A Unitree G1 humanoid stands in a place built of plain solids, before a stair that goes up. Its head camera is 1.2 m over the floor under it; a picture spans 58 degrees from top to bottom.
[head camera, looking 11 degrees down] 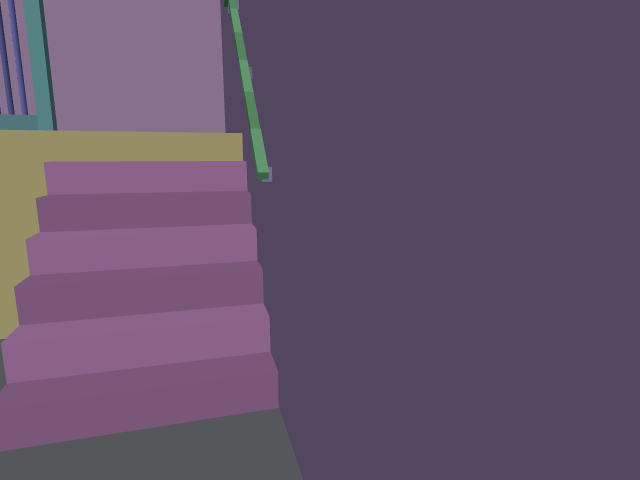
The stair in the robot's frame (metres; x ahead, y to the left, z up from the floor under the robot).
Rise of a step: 0.19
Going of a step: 0.22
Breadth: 1.20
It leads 16 degrees to the left of straight ahead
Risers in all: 7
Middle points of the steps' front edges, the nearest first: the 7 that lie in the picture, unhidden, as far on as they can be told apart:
1.74 0.78 0.19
1.95 0.83 0.39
2.16 0.89 0.58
2.37 0.95 0.78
2.57 1.01 0.97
2.78 1.07 1.16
2.99 1.13 1.36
